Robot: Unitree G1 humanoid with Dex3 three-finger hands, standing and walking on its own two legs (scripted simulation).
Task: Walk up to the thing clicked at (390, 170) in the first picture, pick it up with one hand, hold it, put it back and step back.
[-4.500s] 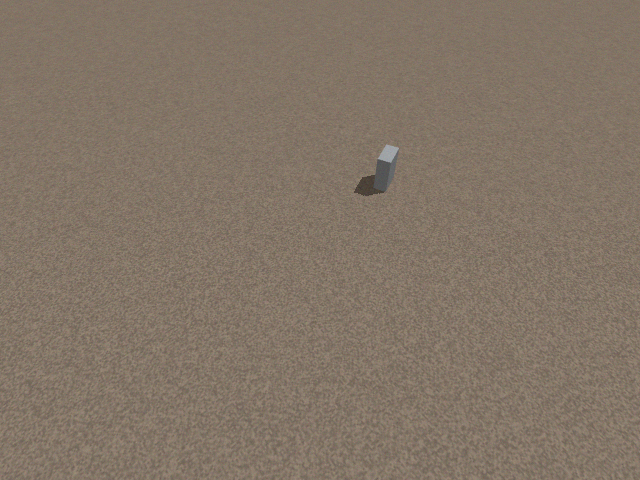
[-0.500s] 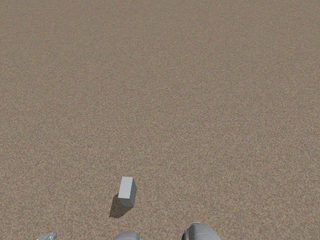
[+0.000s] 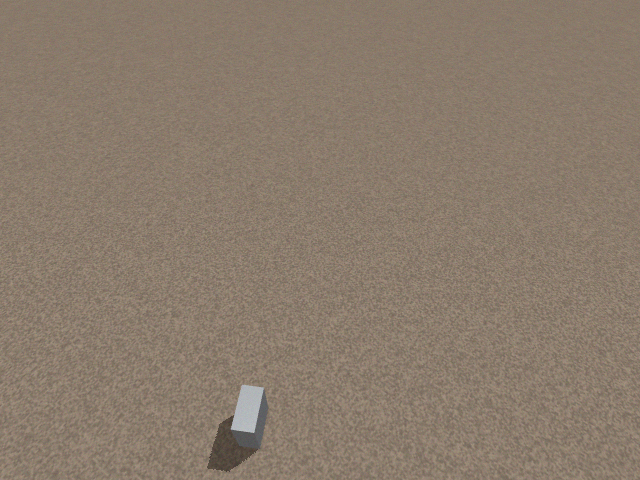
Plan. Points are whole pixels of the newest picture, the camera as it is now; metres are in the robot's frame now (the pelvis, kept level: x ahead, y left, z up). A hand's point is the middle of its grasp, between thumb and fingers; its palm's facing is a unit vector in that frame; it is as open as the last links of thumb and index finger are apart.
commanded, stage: walk up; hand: left
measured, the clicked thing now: (251, 417) +0.38 +0.18 -0.68
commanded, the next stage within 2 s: stand in 1.20 s
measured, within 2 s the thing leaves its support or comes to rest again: neither
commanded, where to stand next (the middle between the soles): +0.03 -0.01 m, yaw -1 degrees
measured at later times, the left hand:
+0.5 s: hand out of the picture +0.12 +0.24 -0.14, palm faces -0.01 -0.94 -0.33, open 7.3 cm
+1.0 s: hand out of the picture +0.12 +0.24 -0.14, palm faces -0.03 -0.94 -0.33, open 7.3 cm
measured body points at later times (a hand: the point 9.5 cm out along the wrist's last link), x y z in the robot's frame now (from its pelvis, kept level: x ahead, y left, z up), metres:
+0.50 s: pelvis +0.02 -0.01 +0.01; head +0.03 -0.01 +0.46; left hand +0.12 +0.29 -0.11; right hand +0.12 -0.31 -0.12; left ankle +0.01 +0.12 -0.73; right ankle +0.04 -0.13 -0.73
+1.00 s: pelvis +0.02 +0.00 +0.01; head +0.03 -0.01 +0.46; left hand +0.12 +0.29 -0.12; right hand +0.08 -0.31 -0.12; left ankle +0.01 +0.12 -0.73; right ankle +0.04 -0.13 -0.73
